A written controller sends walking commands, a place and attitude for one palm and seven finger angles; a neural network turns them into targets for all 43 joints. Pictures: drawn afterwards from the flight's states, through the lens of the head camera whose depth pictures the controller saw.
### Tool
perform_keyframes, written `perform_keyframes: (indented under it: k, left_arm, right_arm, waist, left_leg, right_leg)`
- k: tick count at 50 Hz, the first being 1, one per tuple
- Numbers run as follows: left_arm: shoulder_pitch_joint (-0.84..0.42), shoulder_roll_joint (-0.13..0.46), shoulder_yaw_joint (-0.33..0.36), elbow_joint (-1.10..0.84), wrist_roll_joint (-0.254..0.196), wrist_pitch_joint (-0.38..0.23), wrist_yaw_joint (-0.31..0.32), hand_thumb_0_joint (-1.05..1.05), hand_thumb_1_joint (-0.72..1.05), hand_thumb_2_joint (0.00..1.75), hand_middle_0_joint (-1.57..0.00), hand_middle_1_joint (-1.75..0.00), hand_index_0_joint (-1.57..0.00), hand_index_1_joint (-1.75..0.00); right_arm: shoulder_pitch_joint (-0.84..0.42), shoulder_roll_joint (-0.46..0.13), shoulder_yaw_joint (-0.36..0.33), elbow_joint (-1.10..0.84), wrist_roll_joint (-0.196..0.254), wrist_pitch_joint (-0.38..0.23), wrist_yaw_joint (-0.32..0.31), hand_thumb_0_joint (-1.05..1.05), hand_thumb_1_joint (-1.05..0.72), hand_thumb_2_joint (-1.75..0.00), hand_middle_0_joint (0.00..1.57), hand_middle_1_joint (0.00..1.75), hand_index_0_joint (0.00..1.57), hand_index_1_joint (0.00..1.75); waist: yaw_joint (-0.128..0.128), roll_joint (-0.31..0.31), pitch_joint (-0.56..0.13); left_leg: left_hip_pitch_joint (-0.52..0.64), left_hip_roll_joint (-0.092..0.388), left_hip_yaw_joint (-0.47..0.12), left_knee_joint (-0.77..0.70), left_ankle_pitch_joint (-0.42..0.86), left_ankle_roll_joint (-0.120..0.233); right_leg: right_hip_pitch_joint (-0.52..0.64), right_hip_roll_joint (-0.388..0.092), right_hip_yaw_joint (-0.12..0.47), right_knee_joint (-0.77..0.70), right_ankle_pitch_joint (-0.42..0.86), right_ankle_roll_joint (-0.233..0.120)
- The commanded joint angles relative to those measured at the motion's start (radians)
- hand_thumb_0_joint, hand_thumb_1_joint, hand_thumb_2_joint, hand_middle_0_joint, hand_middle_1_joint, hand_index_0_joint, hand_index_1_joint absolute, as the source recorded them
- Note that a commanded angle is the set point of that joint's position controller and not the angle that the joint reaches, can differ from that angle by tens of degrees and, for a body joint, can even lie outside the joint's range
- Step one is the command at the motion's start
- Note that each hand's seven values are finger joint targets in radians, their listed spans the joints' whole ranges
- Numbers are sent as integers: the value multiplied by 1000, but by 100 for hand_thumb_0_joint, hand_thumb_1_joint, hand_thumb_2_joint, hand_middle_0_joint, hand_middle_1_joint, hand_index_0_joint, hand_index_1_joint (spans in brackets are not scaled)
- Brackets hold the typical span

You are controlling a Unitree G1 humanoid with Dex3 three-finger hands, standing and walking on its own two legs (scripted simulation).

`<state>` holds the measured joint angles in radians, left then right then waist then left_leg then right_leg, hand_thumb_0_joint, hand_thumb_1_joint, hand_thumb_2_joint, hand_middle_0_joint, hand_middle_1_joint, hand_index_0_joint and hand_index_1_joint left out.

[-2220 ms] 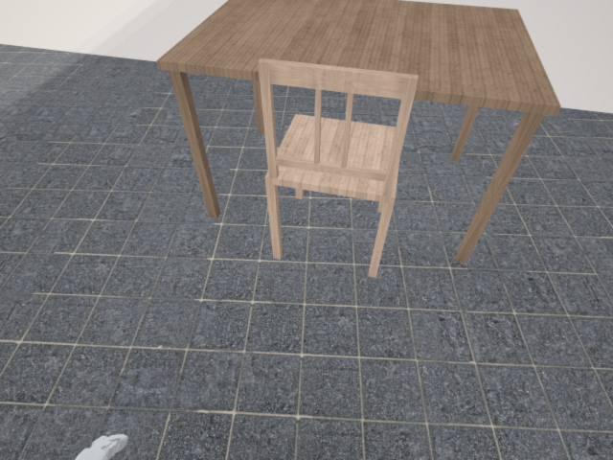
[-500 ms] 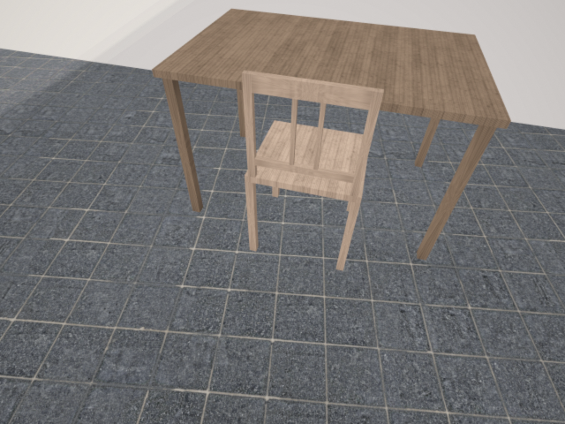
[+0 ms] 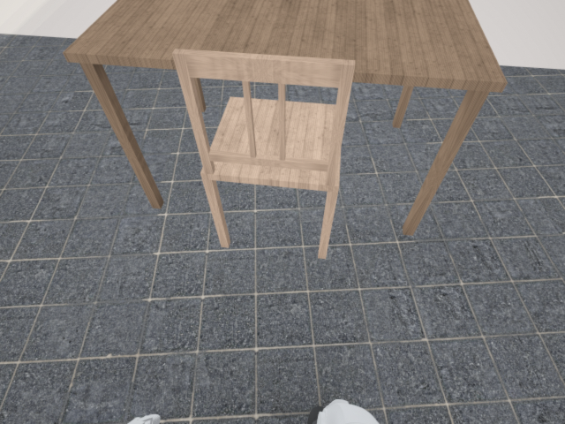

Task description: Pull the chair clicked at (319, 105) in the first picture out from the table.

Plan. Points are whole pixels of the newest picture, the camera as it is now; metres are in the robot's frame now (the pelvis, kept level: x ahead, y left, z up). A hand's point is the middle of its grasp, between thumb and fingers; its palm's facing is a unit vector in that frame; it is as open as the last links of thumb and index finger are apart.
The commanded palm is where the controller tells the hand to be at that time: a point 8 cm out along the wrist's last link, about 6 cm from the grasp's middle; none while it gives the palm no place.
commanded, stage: turn to face it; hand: left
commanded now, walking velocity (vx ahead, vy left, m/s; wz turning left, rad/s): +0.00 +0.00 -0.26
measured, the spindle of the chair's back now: (249, 121) +0.82 +0.10 -0.10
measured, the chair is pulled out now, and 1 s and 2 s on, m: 0.00 0.00 0.00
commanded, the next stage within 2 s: take the last steps up to it in 0.16 s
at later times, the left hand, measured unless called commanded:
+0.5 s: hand out of the picture +0.12 +0.19 -0.15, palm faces -0.02 -0.99 -0.14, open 7.3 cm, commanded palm none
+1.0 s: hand (218, 366) +0.23 +0.12 -0.14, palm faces -0.05 -0.98 -0.18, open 7.3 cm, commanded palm none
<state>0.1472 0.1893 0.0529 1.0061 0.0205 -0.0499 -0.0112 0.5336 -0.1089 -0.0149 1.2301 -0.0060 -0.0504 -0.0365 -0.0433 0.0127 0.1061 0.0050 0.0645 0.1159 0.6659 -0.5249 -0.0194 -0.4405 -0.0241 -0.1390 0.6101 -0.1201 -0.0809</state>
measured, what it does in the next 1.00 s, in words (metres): walks ahead: left foot, then right foot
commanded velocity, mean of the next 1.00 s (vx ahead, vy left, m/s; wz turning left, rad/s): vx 0.22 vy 0.00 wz -0.09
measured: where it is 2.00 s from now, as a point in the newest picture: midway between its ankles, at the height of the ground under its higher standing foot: (296, 397)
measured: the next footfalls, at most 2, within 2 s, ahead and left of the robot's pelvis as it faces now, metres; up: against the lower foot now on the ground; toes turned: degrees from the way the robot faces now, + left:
left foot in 0.36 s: +0.12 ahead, +0.12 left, +0.00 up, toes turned +2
right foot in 0.78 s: +0.20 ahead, -0.16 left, +0.00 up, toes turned -15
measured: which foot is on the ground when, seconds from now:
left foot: up 0.00-0.34, down 0.36-0.78, up 0.80-1.00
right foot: down 0.00-0.38, up 0.40-0.76, down 0.78-1.00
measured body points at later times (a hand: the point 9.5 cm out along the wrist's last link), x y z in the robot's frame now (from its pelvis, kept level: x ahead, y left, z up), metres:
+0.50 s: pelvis +0.07 +0.02 +0.03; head +0.06 +0.04 +0.48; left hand +0.12 +0.25 -0.13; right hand +0.06 -0.21 -0.11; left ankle +0.08 +0.12 -0.71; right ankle +0.08 -0.10 -0.65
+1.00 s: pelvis +0.20 -0.05 +0.03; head +0.20 -0.05 +0.48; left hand +0.23 +0.17 -0.13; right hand +0.17 -0.28 -0.13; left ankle +0.23 +0.07 -0.65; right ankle +0.17 -0.15 -0.71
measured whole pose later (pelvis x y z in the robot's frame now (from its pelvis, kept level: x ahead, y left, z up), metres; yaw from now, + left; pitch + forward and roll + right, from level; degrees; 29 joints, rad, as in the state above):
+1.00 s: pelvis +0.20 -0.05 +0.03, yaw -6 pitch +0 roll -1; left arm 0.32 0.12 0.05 1.07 0.02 -0.06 0.02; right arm 0.31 -0.17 -0.06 1.09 -0.03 -0.01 0.00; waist -0.02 0.03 0.00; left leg -0.50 0.11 0.10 0.99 -0.30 0.00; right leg -0.13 -0.02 -0.15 0.38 -0.24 -0.02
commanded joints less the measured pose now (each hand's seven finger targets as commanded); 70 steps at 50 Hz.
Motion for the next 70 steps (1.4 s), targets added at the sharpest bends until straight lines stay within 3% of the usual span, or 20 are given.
perform_keyframes:
  k: [1,6,16,17,19,20,25,33,37,38,39,40,46,54,57,58,60,63,66,70]
  left_arm:
    - [286,191,50,44,-16,6,40,0,90,90,-20,-30,-20,-30]
    - [55,95,19,-36,3,22,49,0,90,90,-20,-30,-20,-30]
    - [78,112,32,-61,0,54,29,0,90,90,-20,-30,-20,-30]
    - [85,90,27,-64,-3,56,23,0,90,90,-20,-30,-20,-30]
    - [78,27,18,-104,-8,46,9,0,90,90,-20,-30,-20,-30]
    - [44,71,32,-109,9,45,5,0,90,90,-20,-30,-20,-30]
    - [146,24,28,-35,13,38,-16,0,90,90,-20,-30,-20,-30]
    - [16,-2,13,-60,5,30,-20,0,90,90,-20,-30,-20,-30]
    - [187,18,25,15,8,11,-14,0,90,90,-20,-30,-20,-30]
    - [304,75,38,55,11,0,-5,0,90,90,-20,-30,-20,-30]
    - [418,203,63,82,11,-11,9,0,90,90,-20,-30,-20,-30]
    - [465,213,61,92,-5,-6,19,0,90,90,-20,-30,-20,-30]
    - [230,40,16,43,5,-23,35,0,90,90,-20,-30,-20,-30]
    - [267,101,22,62,11,-28,32,0,90,90,-20,-30,-20,-30]
    - [258,87,25,69,4,-15,30,0,90,90,-20,-30,-20,-30]
    - [268,67,19,71,1,-11,27,0,90,90,-20,-30,-20,-30]
    - [280,-8,5,28,-8,-7,19,0,90,90,-20,-30,-20,-30]
    - [211,14,14,37,4,1,20,0,90,90,-20,-30,-20,-30]
    - [281,-35,-8,82,-8,33,33,0,90,90,-20,-30,-20,-30]
    - [262,-9,-11,72,-5,73,49,0,90,90,-20,-30,-20,-30]
  right_arm:
    - [-29,-92,-29,-107,13,-10,-13,0,-90,-90,20,30,20,30]
    - [-26,-38,-21,-118,-18,53,0,0,-90,-90,20,30,20,30]
    - [-80,-73,-25,-185,-18,34,11,0,-90,-90,20,30,20,30]
    - [-57,-98,-29,-180,-20,27,9,0,-90,-90,20,30,20,30]
    - [-29,-243,-57,-209,-36,17,4,0,-90,-90,20,30,20,30]
    - [-95,-236,-54,-228,-33,16,2,0,-90,-90,20,30,20,30]
    - [-148,-165,-33,-221,-18,-22,-4,0,-90,-90,20,30,20,30]
    - [-33,-177,-50,-141,-29,-14,3,0,-90,-90,20,30,20,30]
    - [-75,-163,-51,-131,-22,-5,9,0,-90,-90,20,30,20,30]
    - [-85,-133,-46,-134,-12,-8,16,0,-90,-90,20,30,20,30]
    - [-98,-61,-28,-171,-5,-10,29,0,-90,-90,20,30,20,30]
    - [-194,-110,-36,-207,-14,-5,28,0,-90,-90,20,30,20,30]
    - [-161,-54,-45,-164,-24,18,40,0,-90,-90,20,30,20,30]
    - [-292,-61,-43,-243,-16,6,59,0,-90,-90,20,30,20,30]
    - [-226,-87,-43,-225,-20,-7,47,0,-90,-90,20,30,20,30]
    - [-148,-126,-50,-201,-24,-14,40,0,-90,-90,20,30,20,30]
    - [-9,-293,-82,-192,-27,-11,19,0,-90,-90,20,30,20,30]
    - [-166,-178,-46,-221,-17,-11,3,0,-90,-90,20,30,20,30]
    - [-284,-121,-13,-232,-10,-23,-11,0,-90,-90,20,30,20,30]
    - [-278,-156,-23,-212,-8,7,-23,0,-90,-90,20,30,20,30]
  waist:
    - [121,-108,-194]
    - [-7,-84,-91]
    - [-4,-112,-74]
    - [-11,-46,-60]
    - [-25,338,28]
    - [-11,262,80]
    - [48,88,-21]
    - [-18,144,-10]
    - [68,64,-84]
    - [122,-41,-142]
    - [158,-352,-175]
    - [181,-256,-130]
    - [31,-110,3]
    - [55,-128,-4]
    - [16,-90,-30]
    - [-13,-20,-77]
    - [-41,321,-169]
    - [6,142,-97]
    - [78,51,-127]
    - [65,60,-160]
  left_leg:
    - [-504,23,-100,675,-31,24]
    - [-344,63,-78,445,98,-3]
    - [-118,-15,-18,-112,198,-2]
    - [-74,12,-73,-217,130,10]
    - [-148,362,-570,-574,-254,165]
    - [-276,381,-601,-621,-273,209]
    - [-139,195,-210,-520,220,137]
    - [-100,240,-157,-471,324,183]
    - [-249,160,-77,-269,245,110]
    - [-376,102,-1,-77,195,74]
    - [-636,-20,79,227,-28,33]
    - [-699,-1,-25,400,-81,46]
    - [-588,80,-63,400,222,22]
    - [-444,21,-12,44,290,29]
    - [-240,-28,21,-125,354,39]
    - [-116,-17,-12,-179,377,50]
    - [79,349,-498,-371,532,229]
    - [-113,275,-353,-411,534,228]
    - [-206,209,-137,-368,1031,176]
    - [-152,231,-121,-335,1125,175]
  right_leg:
    - [477,-393,480,-258,429,-231]
    - [-2,-244,250,-362,121,-116]
    - [-90,-141,310,-372,-460,-54]
    - [-137,-96,280,-297,-495,-25]
    - [-272,66,66,146,-405,60]
    - [-230,6,145,287,-341,55]
    - [-208,-22,123,460,-124,83]
    - [-75,-52,36,88,-219,92]
    - [295,3,-3,-138,-94,76]
    - [484,-101,126,-200,-179,41]
    - [643,-354,494,-351,-327,-57]
    - [558,-426,622,-448,-386,-112]
    - [233,-275,226,-453,-94,-79]
    - [246,-257,155,-396,41,-77]
    - [218,-194,109,-245,73,-36]
    - [193,-149,80,-79,99,-14]
    - [-111,32,-7,420,-487,63]
    - [-129,-64,120,599,-336,49]
    - [51,-73,143,412,-231,104]
    - [109,-44,120,236,-224,116]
